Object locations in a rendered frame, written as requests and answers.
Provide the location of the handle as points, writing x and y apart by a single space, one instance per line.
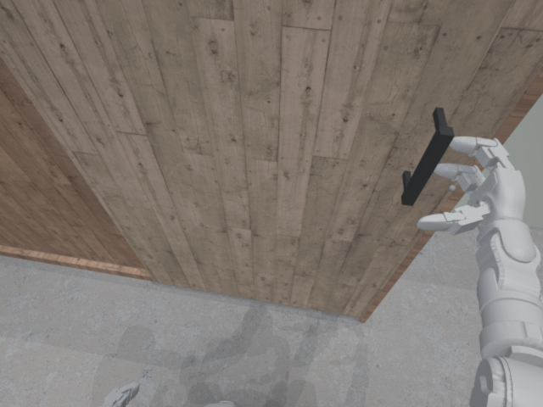
413 185

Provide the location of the robot right hand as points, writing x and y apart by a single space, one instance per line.
503 191

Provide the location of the robot right upper arm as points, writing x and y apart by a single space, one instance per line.
503 382

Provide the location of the robot left hand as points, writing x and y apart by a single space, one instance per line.
120 397

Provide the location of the wardrobe door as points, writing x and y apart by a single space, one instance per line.
256 148
45 203

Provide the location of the robot right forearm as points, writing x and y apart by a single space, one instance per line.
509 293

